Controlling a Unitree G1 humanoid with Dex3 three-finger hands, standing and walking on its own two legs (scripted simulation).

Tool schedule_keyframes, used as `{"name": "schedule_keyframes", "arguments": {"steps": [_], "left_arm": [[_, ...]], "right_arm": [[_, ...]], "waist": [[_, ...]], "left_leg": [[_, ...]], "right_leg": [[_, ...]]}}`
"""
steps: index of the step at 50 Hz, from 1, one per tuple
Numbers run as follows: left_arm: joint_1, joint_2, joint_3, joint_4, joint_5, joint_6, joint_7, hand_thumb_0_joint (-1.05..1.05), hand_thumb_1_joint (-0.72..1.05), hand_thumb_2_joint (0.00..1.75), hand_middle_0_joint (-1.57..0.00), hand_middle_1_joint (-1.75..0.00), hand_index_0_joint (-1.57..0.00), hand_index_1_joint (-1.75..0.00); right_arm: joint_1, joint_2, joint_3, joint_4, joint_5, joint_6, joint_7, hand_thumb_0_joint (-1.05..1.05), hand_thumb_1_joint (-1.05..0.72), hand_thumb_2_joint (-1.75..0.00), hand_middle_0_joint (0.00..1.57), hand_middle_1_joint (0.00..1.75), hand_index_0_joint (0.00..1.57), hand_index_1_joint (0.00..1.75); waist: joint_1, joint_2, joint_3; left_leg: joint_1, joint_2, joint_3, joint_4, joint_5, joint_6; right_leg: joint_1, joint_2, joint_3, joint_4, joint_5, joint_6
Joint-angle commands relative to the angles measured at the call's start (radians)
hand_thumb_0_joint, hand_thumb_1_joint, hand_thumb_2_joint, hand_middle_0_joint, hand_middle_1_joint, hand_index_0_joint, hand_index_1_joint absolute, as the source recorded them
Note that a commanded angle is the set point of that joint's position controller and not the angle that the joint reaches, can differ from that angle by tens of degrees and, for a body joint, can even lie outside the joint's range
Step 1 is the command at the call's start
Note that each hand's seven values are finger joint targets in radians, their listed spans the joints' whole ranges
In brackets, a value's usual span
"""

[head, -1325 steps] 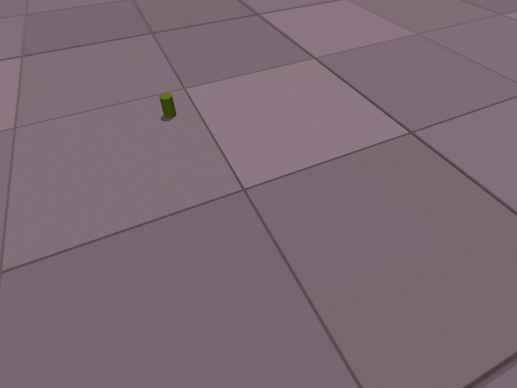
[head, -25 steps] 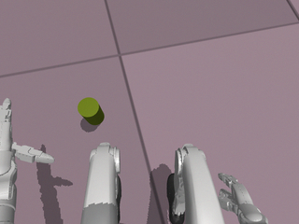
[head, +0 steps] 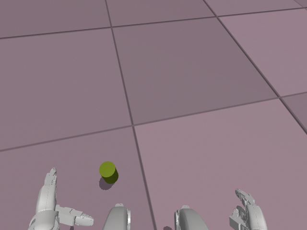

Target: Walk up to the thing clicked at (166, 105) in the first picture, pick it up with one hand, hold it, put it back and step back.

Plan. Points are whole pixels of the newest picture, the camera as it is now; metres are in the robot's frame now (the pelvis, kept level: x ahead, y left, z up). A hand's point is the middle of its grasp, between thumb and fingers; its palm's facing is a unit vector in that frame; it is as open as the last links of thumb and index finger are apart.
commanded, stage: home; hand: left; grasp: from the side
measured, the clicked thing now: (109, 173) +0.43 +0.23 -0.59
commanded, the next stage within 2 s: stand in 1.90 s
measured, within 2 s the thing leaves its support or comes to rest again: neither
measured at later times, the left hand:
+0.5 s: hand (69, 212) +0.18 +0.19 +0.00, palm faces +0.14 -0.94 -0.31, open 17.6 cm
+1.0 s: hand (77, 209) +0.19 +0.18 +0.00, palm faces +0.12 -0.95 -0.30, open 17.5 cm
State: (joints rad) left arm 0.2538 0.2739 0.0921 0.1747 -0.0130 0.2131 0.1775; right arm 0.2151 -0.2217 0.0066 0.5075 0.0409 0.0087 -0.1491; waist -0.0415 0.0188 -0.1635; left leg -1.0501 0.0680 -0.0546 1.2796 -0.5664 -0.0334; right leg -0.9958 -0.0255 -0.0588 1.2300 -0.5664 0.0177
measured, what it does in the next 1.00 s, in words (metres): rises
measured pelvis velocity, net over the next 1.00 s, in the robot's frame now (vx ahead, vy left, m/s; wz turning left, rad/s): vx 0.02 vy -0.01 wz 0.01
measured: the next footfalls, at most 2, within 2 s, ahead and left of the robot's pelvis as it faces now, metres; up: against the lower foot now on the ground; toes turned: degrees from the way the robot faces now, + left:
none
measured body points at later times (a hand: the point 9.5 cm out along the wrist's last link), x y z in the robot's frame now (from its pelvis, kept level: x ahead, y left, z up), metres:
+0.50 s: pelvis +0.02 +0.01 +0.06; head +0.05 +0.01 +0.50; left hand +0.17 +0.24 +0.02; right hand +0.19 -0.23 -0.02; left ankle +0.02 +0.13 -0.63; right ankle +0.01 -0.13 -0.63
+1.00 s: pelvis +0.02 -0.01 +0.06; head +0.05 -0.01 +0.51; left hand +0.18 +0.23 +0.03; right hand +0.18 -0.25 -0.02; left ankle +0.02 +0.13 -0.63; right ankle +0.01 -0.13 -0.63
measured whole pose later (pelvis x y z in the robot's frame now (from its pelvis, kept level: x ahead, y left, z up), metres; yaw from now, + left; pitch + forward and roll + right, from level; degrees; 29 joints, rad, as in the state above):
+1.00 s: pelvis +0.02 -0.01 +0.06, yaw +1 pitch +8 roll -2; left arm 0.45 0.20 -0.01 0.01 -0.01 0.28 0.15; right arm 0.27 -0.21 0.01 0.52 0.01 -0.11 -0.17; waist -0.02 0.04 -0.10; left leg -0.62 0.07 -0.03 0.95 -0.47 -0.04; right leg -0.58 -0.02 -0.06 0.91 -0.47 0.01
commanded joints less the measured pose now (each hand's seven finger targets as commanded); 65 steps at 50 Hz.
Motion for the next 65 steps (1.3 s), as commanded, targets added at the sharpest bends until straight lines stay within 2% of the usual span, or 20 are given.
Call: {"name": "schedule_keyframes", "arguments": {"steps": [1, 2, 4, 5, 9, 11, 15, 17, 22, 26, 28, 33, 38, 40, 42, 43, 54, 61, 64, 65], "left_arm": [[0.068, 0.103, 0.014, -0.249, 0.008, 0.001, 0.027, 0.0, -0.56, 0.05, -0.05, -0.05, -0.05, -0.05], [0.098, 0.087, 0.003, -0.261, 0.006, 0.009, 0.028, 0.0, -0.54, 0.06, -0.05, -0.05, -0.05, -0.06], [0.114, 0.112, 0.003, -0.35, 0.006, 0.018, 0.033, 0.0, -0.56, 0.05, -0.05, -0.05, -0.05, -0.05], [0.144, 0.082, -0.026, -0.36, 0.006, 0.024, 0.032, 0.0, -0.57, 0.04, -0.05, -0.05, -0.05, -0.05], [0.222, 0.025, -0.072, -0.364, 0.005, 0.036, 0.021, 0.0, -0.58, 0.04, -0.05, -0.05, -0.05, -0.05], [0.209, 0.053, -0.044, -0.432, 0.004, 0.031, 0.018, 0.0, -0.58, 0.04, -0.05, -0.05, -0.05, -0.05], [0.231, 0.03, -0.061, -0.411, 0.009, 0.03, 0.004, 0.0, -0.6, 0.03, -0.04, -0.04, -0.04, -0.05], [0.203, 0.035, -0.046, -0.401, 0.011, 0.023, 0.0, 0.0, -0.6, 0.03, -0.04, -0.04, -0.04, -0.05], [0.193, 0.025, -0.057, -0.427, 0.016, 0.018, -0.01, 0.0, -0.58, 0.04, -0.05, -0.05, -0.05, -0.05], [0.191, 0.029, -0.051, -0.4, 0.018, 0.019, -0.009, 0.0, -0.58, 0.04, -0.05, -0.05, -0.05, -0.05], [0.175, 0.028, -0.05, -0.398, 0.015, 0.018, -0.011, 0.0, -0.58, 0.04, -0.05, -0.05, -0.05, -0.05], [0.216, 0.023, -0.044, -0.378, 0.014, 0.022, -0.013, 0.0, -0.58, 0.04, -0.05, -0.05, -0.05, -0.05], [0.188, 0.018, -0.053, -0.365, 0.013, 0.017, -0.019, 0.0, -0.58, 0.04, -0.05, -0.05, -0.05, -0.05], [0.202, 0.033, -0.035, -0.365, 0.014, 0.018, -0.018, 0.0, -0.55, 0.05, -0.05, -0.05, -0.05, -0.05], [0.208, 0.03, -0.037, -0.355, 0.013, 0.02, -0.019, 0.0, -0.57, 0.04, -0.05, -0.05, -0.05, -0.05], [0.192, 0.028, -0.044, -0.352, 0.013, 0.02, -0.021, 0.0, -0.55, 0.06, -0.05, -0.05, -0.05, -0.05], [0.17, 0.023, -0.047, -0.348, 0.012, 0.019, -0.025, 0.0, -0.55, 0.06, -0.05, -0.06, -0.05, -0.05], [0.163, 0.029, -0.044, -0.355, 0.012, 0.016, -0.025, 0.0, -0.53, 0.07, -0.05, -0.06, -0.05, -0.06], [0.176, 0.028, -0.043, -0.354, 0.014, 0.015, -0.025, 0.0, -0.54, 0.06, -0.05, -0.06, -0.05, -0.06], [0.175, 0.028, -0.044, -0.354, 0.012, 0.014, -0.025, 0.0, -0.54, 0.06, -0.05, -0.06, -0.05, -0.06]], "right_arm": [[0.027, -0.111, -0.043, -0.136, -0.01, -0.06, -0.036, 0.0, -0.9, -0.9, 0.2, 0.3, 0.2, 0.3], [0.029, -0.11, -0.042, -0.143, -0.009, -0.066, -0.04, 0.0, -0.9, -0.9, 0.2, 0.3, 0.2, 0.3], [0.017, -0.106, -0.035, -0.164, -0.009, -0.078, -0.047, 0.0, -0.9, -0.9, 0.2, 0.3, 0.2, 0.3], [0.012, -0.098, -0.031, -0.171, -0.011, -0.084, -0.05, 0.0, -0.9, -0.9, 0.2, 0.3, 0.2, 0.3], [0.017, -0.096, -0.031, -0.181, -0.017, -0.105, -0.053, 0.0, -0.9, -0.9, 0.2, 0.3, 0.2, 0.3], [0.011, -0.1, -0.032, -0.195, -0.018, -0.114, -0.051, 0.0, -0.9, -0.9, 0.2, 0.3, 0.2, 0.3], [0.01, -0.103, -0.034, -0.194, -0.024, -0.134, -0.048, 0.0, -0.9, -0.9, 0.2, 0.3, 0.2, 0.3], [0.007, -0.101, -0.034, -0.19, -0.027, -0.141, -0.048, 0.0, -0.9, -0.9, 0.2, 0.3, 0.2, 0.3], [0.014, -0.103, -0.038, -0.183, -0.034, -0.161, -0.048, 0.0, -0.9, -0.9, 0.2, 0.3, 0.2, 0.3], [-0.001, -0.1, -0.035, -0.173, -0.035, -0.167, -0.048, 0.0, -0.9, -0.9, 0.2, 0.3, 0.2, 0.3], [-0.004, -0.096, -0.03, -0.166, -0.034, -0.17, -0.045, 0.0, -0.9, -0.9, 0.2, 0.3, 0.2, 0.3], [-0.005, -0.099, -0.032, -0.158, -0.034, -0.171, -0.044, 0.0, -0.9, -0.9, 0.2, 0.3, 0.2, 0.3], [-0.008, -0.1, -0.035, -0.155, -0.033, -0.168, -0.041, 0.0, -0.9, -0.9, 0.2, 0.3, 0.2, 0.3], [-0.007, -0.101, -0.037, -0.154, -0.034, -0.169, -0.042, 0.0, -0.9, -0.9, 0.2, 0.3, 0.2, 0.3], [-0.008, -0.099, -0.035, -0.151, -0.033, -0.167, -0.04, 0.0, -0.9, -0.9, 0.2, 0.3, 0.2, 0.3], [-0.002, -0.101, -0.037, -0.152, -0.034, -0.169, -0.041, 0.0, -0.9, -0.9, 0.2, 0.3, 0.2, 0.3], [-0.02, -0.102, -0.035, -0.148, -0.031, -0.175, -0.041, 0.0, -0.9, -0.9, 0.2, 0.3, 0.2, 0.3], [-0.018, -0.101, -0.035, -0.149, -0.032, -0.184, -0.044, 0.0, -0.9, -0.9, 0.2, 0.3, 0.2, 0.3], [-0.015, -0.104, -0.038, -0.149, -0.033, -0.182, -0.046, 0.0, -0.9, -0.9, 0.2, 0.3, 0.2, 0.3], [-0.017, -0.103, -0.036, -0.147, -0.033, -0.184, -0.045, 0.0, -0.9, -0.9, 0.2, 0.3, 0.2, 0.3]], "waist": [[0.002, 0.081, -0.219], [0.001, 0.075, -0.197], [0.013, 0.076, -0.176], [0.01, 0.066, -0.151], [0.008, 0.016, -0.055], [0.017, 0.034, -0.048], [0.007, 0.014, -0.011], [0.005, 0.0, 0.002], [0.007, 0.034, -0.079], [0.01, 0.025, -0.071], [0.011, 0.023, -0.044], [0.021, 0.018, -0.075], [0.011, 0.006, -0.047], [0.021, -0.007, -0.087], [0.022, 0.001, -0.051], [0.01, -0.009, -0.056], [0.016, 0.004, -0.015], [0.017, -0.004, -0.025], [0.019, 0.003, -0.054], [0.022, 0.0, -0.026]], "left_leg": [[0.353, -0.044, 0.048, -0.284, 0.308, 0.035], [0.375, -0.042, 0.043, -0.313, 0.297, 0.033], [0.403, -0.046, 0.047, -0.343, 0.305, 0.033], [0.415, -0.044, 0.043, -0.364, 0.3, 0.031], [0.42, -0.041, 0.031, -0.419, 0.27, 0.033], [0.435, -0.04, 0.026, -0.447, 0.25, 0.029], [0.456, -0.041, 0.033, -0.465, 0.259, 0.027], [0.447, -0.046, 0.041, -0.457, 0.254, 0.031], [0.511, -0.049, 0.045, -0.455, 0.321, 0.025], [0.514, -0.051, 0.049, -0.451, 0.343, 0.027], [0.506, -0.053, 0.051, -0.458, 0.31, 0.028], [0.525, -0.052, 0.052, -0.449, 0.391, 0.026], [0.522, -0.052, 0.064, -0.444, 0.387, 0.029], [0.534, -0.053, 0.065, -0.436, 0.427, 0.031], [0.523, -0.054, 0.067, -0.442, 0.396, 0.031], [0.527, -0.055, 0.068, -0.442, 0.394, 0.032], [0.515, -0.054, 0.067, -0.476, 0.294, 0.033], [0.512, -0.056, 0.07, -0.476, 0.264, 0.036], [0.524, -0.053, 0.064, -0.475, 0.299, 0.033], [0.512, -0.054, 0.065, -0.476, 0.287, 0.033]], "right_leg": [[0.281, 0.032, -0.006, -0.282, 0.307, -0.026], [0.298, 0.036, -0.014, -0.298, 0.296, -0.026], [0.333, 0.036, -0.016, -0.327, 0.304, -0.026], [0.343, 0.041, -0.023, -0.339, 0.298, -0.026], [0.363, 0.048, -0.039, -0.386, 0.267, -0.024], [0.38, 0.049, -0.039, -0.402, 0.249, -0.022], [0.39, 0.051, -0.037, -0.42, 0.253, -0.021], [0.398, 0.046, -0.029, -0.437, 0.248, -0.018], [0.441, 0.044, -0.02, -0.427, 0.307, -0.02], [0.457, 0.044, -0.019, -0.442, 0.329, -0.017], [0.447, 0.042, -0.017, -0.455, 0.302, -0.015], [0.483, 0.042, -0.018, -0.445, 0.378, -0.014], [0.472, 0.038, -0.011, -0.461, 0.388, -0.008], [0.499, 0.037, -0.009, -0.456, 0.436, -0.007], [0.486, 0.036, -0.009, -0.465, 0.409, -0.005], [0.485, 0.037, -0.009, -0.464, 0.408, -0.004], [0.453, 0.037, -0.009, -0.484, 0.295, -0.012], [0.452, 0.034, -0.004, -0.49, 0.271, -0.011], [0.466, 0.038, -0.009, -0.477, 0.295, -0.014], [0.458, 0.037, -0.01, -0.481, 0.284, -0.013]]}}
